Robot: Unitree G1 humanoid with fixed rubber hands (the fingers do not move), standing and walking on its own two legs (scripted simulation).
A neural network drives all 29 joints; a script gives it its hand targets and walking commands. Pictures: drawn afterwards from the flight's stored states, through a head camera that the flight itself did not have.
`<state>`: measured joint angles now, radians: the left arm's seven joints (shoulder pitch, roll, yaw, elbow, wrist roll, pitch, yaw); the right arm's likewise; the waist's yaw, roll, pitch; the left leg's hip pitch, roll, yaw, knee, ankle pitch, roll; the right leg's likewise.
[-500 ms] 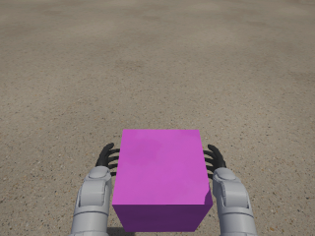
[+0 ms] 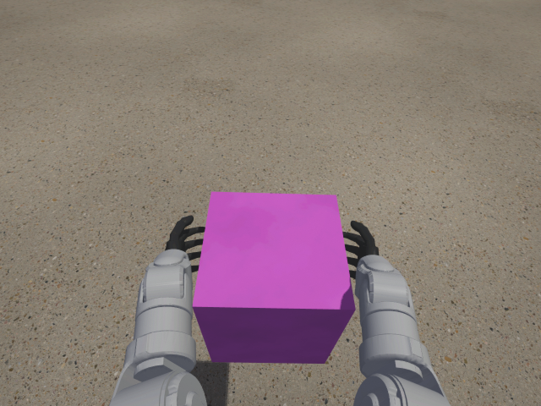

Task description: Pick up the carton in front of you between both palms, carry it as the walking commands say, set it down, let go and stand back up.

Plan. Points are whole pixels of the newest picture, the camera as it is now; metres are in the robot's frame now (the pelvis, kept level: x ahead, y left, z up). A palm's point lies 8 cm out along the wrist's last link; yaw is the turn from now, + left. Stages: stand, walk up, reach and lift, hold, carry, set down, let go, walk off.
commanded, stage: set down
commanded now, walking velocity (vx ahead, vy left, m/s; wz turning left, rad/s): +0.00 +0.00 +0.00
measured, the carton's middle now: (271, 282) +0.35 +0.01 -0.04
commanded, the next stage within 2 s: none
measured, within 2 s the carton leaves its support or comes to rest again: neither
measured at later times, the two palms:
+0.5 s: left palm (196, 295) +0.39 +0.17 -0.18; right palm (332, 295) +0.40 -0.13 -0.18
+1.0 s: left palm (199, 311) +0.43 +0.19 -0.32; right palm (315, 306) +0.45 -0.11 -0.32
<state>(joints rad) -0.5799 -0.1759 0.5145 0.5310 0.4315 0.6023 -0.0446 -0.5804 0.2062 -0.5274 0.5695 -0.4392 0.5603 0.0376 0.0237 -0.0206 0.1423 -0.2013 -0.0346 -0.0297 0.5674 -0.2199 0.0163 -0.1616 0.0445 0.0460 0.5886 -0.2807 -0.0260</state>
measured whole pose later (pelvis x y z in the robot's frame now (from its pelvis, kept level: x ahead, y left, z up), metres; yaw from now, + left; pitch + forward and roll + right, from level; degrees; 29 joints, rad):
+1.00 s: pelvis -0.03 +0.00 -0.23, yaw -2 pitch +45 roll -1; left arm -0.94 -0.01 0.48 0.64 0.19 0.25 0.05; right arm -0.99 0.00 -0.39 0.74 -0.17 0.22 -0.08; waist 0.06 -0.04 -0.12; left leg -1.91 -0.09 -0.06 1.61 -0.47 -0.02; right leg -1.87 0.14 0.05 1.63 -0.54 0.02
